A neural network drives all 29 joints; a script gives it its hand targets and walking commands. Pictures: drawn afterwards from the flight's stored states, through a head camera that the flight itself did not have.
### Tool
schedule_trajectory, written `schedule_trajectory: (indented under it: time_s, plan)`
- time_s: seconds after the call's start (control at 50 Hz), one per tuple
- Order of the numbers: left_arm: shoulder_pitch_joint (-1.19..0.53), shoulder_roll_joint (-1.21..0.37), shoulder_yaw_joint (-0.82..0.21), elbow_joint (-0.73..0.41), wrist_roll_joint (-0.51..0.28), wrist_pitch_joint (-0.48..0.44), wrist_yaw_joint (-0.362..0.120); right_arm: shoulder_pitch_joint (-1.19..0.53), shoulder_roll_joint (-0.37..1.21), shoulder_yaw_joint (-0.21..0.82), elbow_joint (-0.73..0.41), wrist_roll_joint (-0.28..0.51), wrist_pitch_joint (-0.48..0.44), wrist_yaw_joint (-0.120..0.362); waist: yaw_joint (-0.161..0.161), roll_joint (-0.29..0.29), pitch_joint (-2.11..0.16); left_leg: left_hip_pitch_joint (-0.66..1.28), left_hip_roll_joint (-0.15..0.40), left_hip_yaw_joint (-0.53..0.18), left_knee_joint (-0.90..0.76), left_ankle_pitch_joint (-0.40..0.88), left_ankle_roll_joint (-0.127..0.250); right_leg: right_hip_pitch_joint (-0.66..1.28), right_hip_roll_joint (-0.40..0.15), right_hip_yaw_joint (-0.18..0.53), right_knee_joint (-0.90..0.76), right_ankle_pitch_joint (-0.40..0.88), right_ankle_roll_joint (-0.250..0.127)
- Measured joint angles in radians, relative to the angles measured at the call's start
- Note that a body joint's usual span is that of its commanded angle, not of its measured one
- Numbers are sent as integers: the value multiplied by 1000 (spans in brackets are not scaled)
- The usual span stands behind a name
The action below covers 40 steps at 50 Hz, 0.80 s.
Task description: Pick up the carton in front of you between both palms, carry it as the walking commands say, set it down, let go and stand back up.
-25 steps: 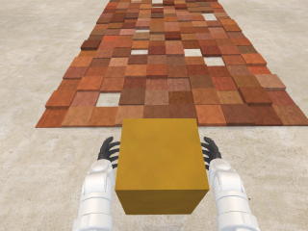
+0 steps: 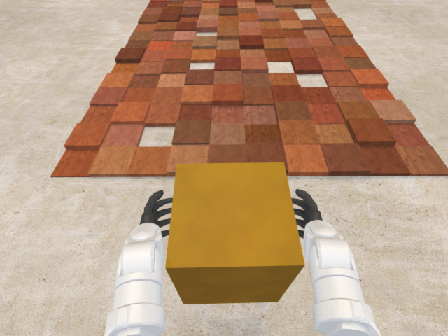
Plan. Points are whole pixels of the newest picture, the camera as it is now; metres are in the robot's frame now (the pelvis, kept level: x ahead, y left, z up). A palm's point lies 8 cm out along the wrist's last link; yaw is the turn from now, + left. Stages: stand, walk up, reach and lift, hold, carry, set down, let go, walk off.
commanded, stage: reach and lift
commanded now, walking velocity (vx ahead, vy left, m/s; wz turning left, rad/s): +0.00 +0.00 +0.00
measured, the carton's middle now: (230, 237) +0.32 +0.00 -0.04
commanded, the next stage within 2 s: hold in 0.48 s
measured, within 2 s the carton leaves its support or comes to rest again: neither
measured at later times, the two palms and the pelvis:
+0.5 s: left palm (149, 224) +0.31 +0.15 +0.04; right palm (311, 222) +0.30 -0.15 +0.03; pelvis +0.02 +0.00 +0.00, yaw +0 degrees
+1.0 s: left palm (142, 232) +0.29 +0.15 +0.05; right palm (313, 224) +0.29 -0.15 +0.05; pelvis +0.00 +0.00 +0.00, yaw +1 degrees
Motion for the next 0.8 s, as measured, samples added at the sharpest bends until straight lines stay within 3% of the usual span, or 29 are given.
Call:
schedule_trajectory:
  time_s: [0.24,0.46,0.66,0.8]
  plan:
    - [66,18,-84,-77,-19,59,5,86,-16,72,-88,27,49,-10,13,-5,-24,69,2,10,-71,12,4,64,-3,12,-69,14,3]
    - [59,16,-73,-77,-30,69,12,70,-13,65,-83,25,61,-9,13,-2,-15,67,2,3,-47,-3,0,66,-1,4,-48,-1,-1]
    - [127,31,-135,-183,-61,123,12,142,-26,136,-212,50,134,-26,8,4,-28,123,8,-1,-117,27,-2,122,1,2,-114,27,-3]
    - [120,30,-126,-175,-43,154,6,128,-24,128,-187,57,157,-28,21,3,-20,136,12,-2,-102,24,-5,136,5,1,-105,28,-6]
